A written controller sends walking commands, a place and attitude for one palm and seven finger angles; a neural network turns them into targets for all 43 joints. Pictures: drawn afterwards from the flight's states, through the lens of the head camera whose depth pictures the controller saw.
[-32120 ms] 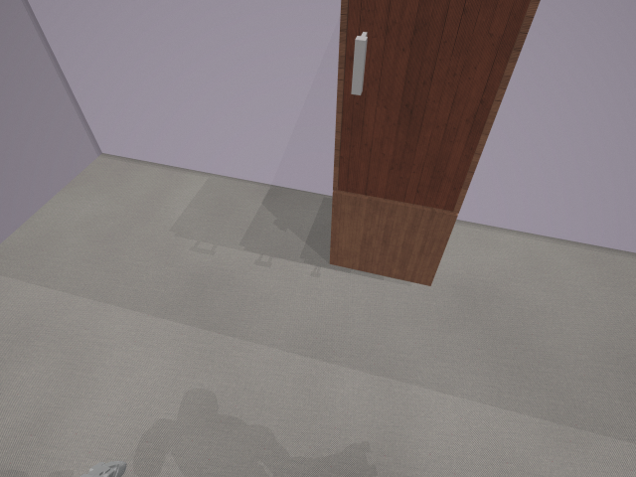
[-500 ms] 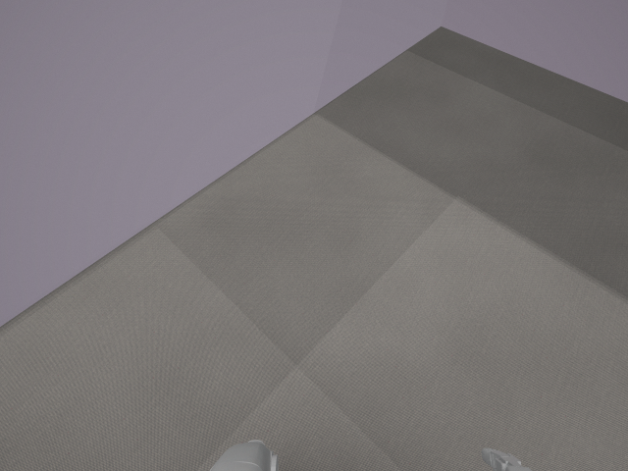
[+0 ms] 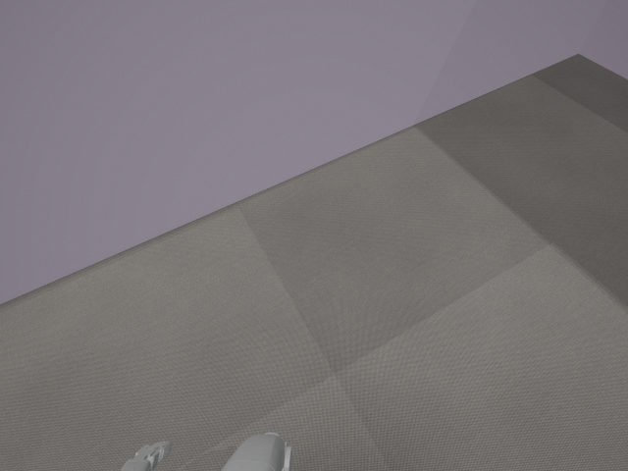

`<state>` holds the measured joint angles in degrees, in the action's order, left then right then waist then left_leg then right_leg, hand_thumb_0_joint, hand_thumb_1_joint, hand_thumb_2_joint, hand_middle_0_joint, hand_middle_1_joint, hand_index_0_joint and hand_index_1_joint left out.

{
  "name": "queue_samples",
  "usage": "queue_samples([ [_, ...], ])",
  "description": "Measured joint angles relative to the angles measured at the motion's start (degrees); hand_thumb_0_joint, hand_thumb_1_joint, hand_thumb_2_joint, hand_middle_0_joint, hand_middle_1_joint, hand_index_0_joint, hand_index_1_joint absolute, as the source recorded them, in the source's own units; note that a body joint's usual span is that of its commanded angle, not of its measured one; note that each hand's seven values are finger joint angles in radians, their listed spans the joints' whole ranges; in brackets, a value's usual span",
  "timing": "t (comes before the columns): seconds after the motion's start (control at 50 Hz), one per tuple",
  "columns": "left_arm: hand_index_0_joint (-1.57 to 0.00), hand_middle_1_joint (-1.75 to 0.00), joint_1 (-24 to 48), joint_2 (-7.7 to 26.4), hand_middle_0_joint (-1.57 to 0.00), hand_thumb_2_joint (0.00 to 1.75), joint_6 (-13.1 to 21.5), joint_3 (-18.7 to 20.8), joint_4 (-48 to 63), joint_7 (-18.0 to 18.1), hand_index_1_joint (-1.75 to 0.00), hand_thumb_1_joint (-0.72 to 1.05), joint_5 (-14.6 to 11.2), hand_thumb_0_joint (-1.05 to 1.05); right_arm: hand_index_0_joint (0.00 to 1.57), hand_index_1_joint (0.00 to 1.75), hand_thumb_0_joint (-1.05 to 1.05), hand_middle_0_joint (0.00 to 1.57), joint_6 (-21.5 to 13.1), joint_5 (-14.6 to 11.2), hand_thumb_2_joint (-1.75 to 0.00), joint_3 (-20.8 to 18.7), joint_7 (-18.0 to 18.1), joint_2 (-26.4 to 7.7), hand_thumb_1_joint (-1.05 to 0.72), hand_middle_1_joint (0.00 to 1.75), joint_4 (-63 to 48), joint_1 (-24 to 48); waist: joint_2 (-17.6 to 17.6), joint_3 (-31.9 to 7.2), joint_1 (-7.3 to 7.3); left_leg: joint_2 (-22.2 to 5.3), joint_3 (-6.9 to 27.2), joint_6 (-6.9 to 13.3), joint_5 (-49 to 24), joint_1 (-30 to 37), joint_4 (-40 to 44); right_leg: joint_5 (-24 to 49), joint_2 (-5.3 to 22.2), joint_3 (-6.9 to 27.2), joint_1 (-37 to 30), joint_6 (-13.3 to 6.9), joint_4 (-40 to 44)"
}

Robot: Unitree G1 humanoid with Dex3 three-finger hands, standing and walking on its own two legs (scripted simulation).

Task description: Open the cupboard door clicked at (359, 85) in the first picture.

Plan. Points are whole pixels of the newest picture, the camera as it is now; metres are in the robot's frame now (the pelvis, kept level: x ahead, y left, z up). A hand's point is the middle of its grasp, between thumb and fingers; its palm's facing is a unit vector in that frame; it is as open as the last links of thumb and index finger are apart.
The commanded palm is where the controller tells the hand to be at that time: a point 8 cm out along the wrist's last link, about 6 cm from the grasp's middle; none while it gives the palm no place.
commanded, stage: turn to face it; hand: left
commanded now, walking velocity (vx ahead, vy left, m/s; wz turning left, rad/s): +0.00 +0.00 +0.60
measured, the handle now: out of the picture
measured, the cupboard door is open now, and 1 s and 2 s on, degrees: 47 47 47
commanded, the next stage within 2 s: none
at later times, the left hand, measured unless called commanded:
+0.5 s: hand out of the picture +0.06 +0.23 -0.15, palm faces +0.32 -0.90 -0.28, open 7.4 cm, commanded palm none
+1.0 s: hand out of the picture -0.02 +0.20 -0.17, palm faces +0.61 -0.75 -0.25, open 7.4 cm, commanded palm none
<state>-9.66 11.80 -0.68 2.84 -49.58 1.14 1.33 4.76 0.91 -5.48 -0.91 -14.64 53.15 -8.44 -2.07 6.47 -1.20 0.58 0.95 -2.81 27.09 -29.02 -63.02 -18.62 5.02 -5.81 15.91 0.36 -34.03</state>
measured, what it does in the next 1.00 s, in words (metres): steps on the spot, turning left: left foot, then right foot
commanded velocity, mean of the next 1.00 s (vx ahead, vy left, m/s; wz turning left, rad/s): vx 0.00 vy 0.00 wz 0.60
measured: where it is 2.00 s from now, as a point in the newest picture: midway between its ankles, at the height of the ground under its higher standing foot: outside the picture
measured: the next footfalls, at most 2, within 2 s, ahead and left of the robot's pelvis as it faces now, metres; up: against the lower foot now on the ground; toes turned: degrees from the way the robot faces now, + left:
left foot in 0.22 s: +0.04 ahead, +0.13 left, +0.00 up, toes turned +14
right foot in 0.54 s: +0.11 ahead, -0.14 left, +0.00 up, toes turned +18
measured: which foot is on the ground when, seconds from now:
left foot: up 0.00-0.20, down 0.22-0.54, up 0.56-0.82, down 0.84-1.00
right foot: down 0.00-0.20, up 0.22-0.52, down 0.54-0.84, up 0.86-1.00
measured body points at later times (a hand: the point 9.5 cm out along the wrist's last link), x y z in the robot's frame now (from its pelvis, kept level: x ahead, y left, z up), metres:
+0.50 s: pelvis +0.03 -0.01 +0.00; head +0.08 +0.00 +0.45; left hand +0.04 +0.28 -0.13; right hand +0.18 -0.23 -0.14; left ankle +0.00 +0.12 -0.73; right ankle +0.06 -0.15 -0.71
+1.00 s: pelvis +0.05 -0.02 +0.00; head +0.09 +0.03 +0.44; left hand -0.05 +0.24 -0.15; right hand +0.29 -0.16 -0.13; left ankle +0.00 +0.09 -0.73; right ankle +0.11 -0.15 -0.67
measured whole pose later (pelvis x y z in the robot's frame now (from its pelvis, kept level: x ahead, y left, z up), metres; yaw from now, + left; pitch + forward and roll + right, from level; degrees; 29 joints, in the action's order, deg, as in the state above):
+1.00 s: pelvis +0.05 -0.02 +0.00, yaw +37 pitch +1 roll +0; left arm -9.7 14.5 -3.8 4.3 -52.6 0.3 0.9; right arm 1.8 1.3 -3.4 0.0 -12.7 51.0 -7.5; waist 1.8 6.8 0.4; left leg 0.5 0.2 0.6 15.8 -18.5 -33.6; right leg -26.6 5.5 -2.1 26.8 4.7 -61.6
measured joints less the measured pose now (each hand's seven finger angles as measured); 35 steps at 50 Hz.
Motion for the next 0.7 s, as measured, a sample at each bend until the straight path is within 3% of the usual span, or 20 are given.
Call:
queue_samples([
  [0.06,-0.20,-0.30,-0.87,-0.74,-0.20,0.90,0.19,-0.50,-0.54,0.04,-0.30,0.90,0.08,0.01,0.19,0.30,0.01,0.20,-0.02,-0.27,-0.90,0.28,-0.29,0.43,-0.90,0.30,-0.01,0.38,1.85,0.26,-0.22,-1.06,-3.25,-0.88,-0.23,1.51,3.26,0.83,1.51,-1.76,-2.16,0.11,2.75],
  [0.16,-0.20,-0.30,-1.78,-0.96,-0.20,0.90,0.46,-0.76,-1.46,-0.48,-0.30,0.90,0.20,0.01,0.19,0.30,0.01,0.20,-0.62,-0.56,-0.90,1.11,-0.64,1.18,-0.91,0.30,-0.58,1.73,4.20,0.94,0.64,-1.38,-6.45,-0.51,-2.20,7.42,19.05,-0.57,3.71,-5.23,-3.15,1.08,1.87],
  [0.2,-0.20,-0.30,-2.52,-0.58,-0.20,0.90,0.21,-0.46,-1.78,-0.74,-0.30,0.90,-0.09,0.01,0.19,0.30,0.01,0.20,-1.28,-0.49,-0.90,1.46,-0.78,1.14,-0.91,0.30,-1.35,1.97,4.56,0.68,0.81,-1.28,-7.06,0.39,-8.68,10.80,27.31,-2.71,4.56,-6.63,-2.20,1.82,-1.60],
  [0.22,-0.20,-0.30,-2.91,-0.42,-0.20,0.90,-0.18,-0.25,-1.86,-0.90,-0.30,0.90,-0.35,0.01,0.19,0.30,0.01,0.20,-1.90,-0.30,-0.90,1.48,-0.82,0.81,-0.90,0.30,-1.95,1.82,3.97,0.09,0.68,-1.53,-6.26,3.25,-12.15,11.11,29.09,-4.30,4.56,-6.80,-0.42,2.62,-5.70],
  [0.26,-0.20,-0.30,-2.01,0.89,-0.20,0.90,-1.73,0.25,-2.59,-0.69,-0.30,0.90,-0.39,0.01,0.19,0.30,0.00,0.20,-2.73,-0.04,-0.90,1.60,-0.37,1.47,-0.90,0.30,-2.19,2.24,5.02,0.65,0.99,-0.77,-5.36,5.24,-9.77,9.53,25.67,-11.17,3.96,-2.29,4.14,3.75,-17.28],
  [0.3,-0.20,-0.30,-0.83,1.89,-0.20,0.90,-2.83,0.85,-3.49,-0.43,-0.30,0.90,-0.35,0.01,0.20,0.30,0.00,0.20,-3.14,0.15,-0.90,1.89,0.29,2.06,-0.90,0.30,-2.36,1.73,5.17,0.56,1.17,-0.46,-3.99,4.81,-8.52,9.50,25.75,-11.45,2.34,1.13,8.07,4.29,-26.03],
  [0.34,-0.20,-0.30,0.22,2.47,-0.20,0.90,-3.11,1.26,-3.67,-0.56,-0.30,0.90,-0.38,0.01,0.20,0.30,0.00,0.20,-3.19,0.25,-0.90,2.10,0.85,2.36,-0.90,0.30,-2.15,1.04,4.65,0.36,1.31,-0.31,-2.46,3.91,-9.59,10.22,27.83,-9.03,1.26,2.92,10.32,4.61,-29.10],
  [0.4,-0.20,-0.30,1.20,2.82,-0.20,0.90,-2.85,1.48,-2.83,-0.81,-0.30,0.91,-0.53,0.01,0.20,0.30,0.00,0.20,-2.96,0.38,-0.90,2.24,1.10,2.42,-0.90,0.30,-1.47,0.13,3.35,0.01,1.38,-0.28,-0.24,3.59,-11.45,11.29,30.73,-7.38,0.09,4.25,10.58,4.56,-25.25],
  [0.48,-0.20,-0.30,2.10,2.83,-0.20,0.90,-2.23,1.40,-1.40,-0.86,-0.30,0.91,-0.67,0.01,0.20,0.30,0.00,0.20,-2.15,0.56,-0.90,1.90,0.92,2.21,-0.90,0.30,-0.80,-0.95,1.44,-0.63,0.75,-0.31,3.09,2.49,-12.13,11.19,31.51,-6.07,-1.71,4.54,6.91,3.97,-13.45],
  [0.54,-0.20,-0.30,1.49,3.10,-0.20,0.90,-0.84,1.10,0.15,-0.82,-0.30,0.91,-0.52,0.01,0.20,0.30,0.00,0.20,-1.35,0.11,-0.90,1.33,0.71,2.02,-0.90,0.30,-0.79,-2.01,1.42,-1.90,0.61,0.87,4.87,1.50,-10.42,9.01,28.29,-1.14,-1.96,4.55,1.20,2.46,0.68],
  [0.56,-0.20,-0.30,1.56,2.62,-0.20,0.90,-0.33,1.08,0.18,-0.57,-0.30,0.90,-0.24,0.01,0.20,0.30,0.00,0.20,-1.08,-0.07,-0.90,0.97,0.62,1.52,-0.90,0.30,-0.60,-1.78,0.79,-1.72,0.75,0.96,4.99,1.29,-6.00,7.28,24.09,-0.93,-1.98,4.08,1.42,1.54,0.38],
  [0.6,-0.20,-0.30,1.40,1.27,-0.20,0.90,-0.05,0.56,0.14,-0.19,-0.30,0.90,-0.07,0.01,0.20,0.30,0.00,0.20,-0.46,-0.05,-0.90,0.26,0.45,0.40,-0.90,0.30,-0.21,-1.17,-0.49,-0.84,0.35,1.15,3.84,1.12,0.12,3.48,11.90,-0.94,-1.48,2.22,0.86,0.61,-0.87],
  [0.64,-0.20,-0.30,0.55,0.30,-0.20,0.90,-0.05,0.16,0.04,0.12,-0.30,0.90,-0.05,0.00,0.20,0.30,0.01,0.20,-0.10,-0.07,-0.90,-0.01,0.25,-0.10,-0.90,0.30,0.08,-0.56,-0.33,-0.31,0.07,0.67,1.25,0.45,0.98,1.09,2.85,-0.56,-0.51,0.87,-0.80,0.50,0.29],
  [0.7,-0.20,-0.30,-0.65,-0.28,-0.20,0.90,-0.06,-0.28,-0.57,0.10,-0.30,0.90,0.11,0.00,0.19,0.30,0.01,0.20,-0.04,-0.32,-0.90,0.24,-0.20,0.26,-0.90,0.30,-0.10,0.24,1.71,0.15,-0.12,-0.52,-2.57,-0.53,0.67,1.78,3.83,0.00,1.36,-0.84,-3.02,0.72,2.51],
])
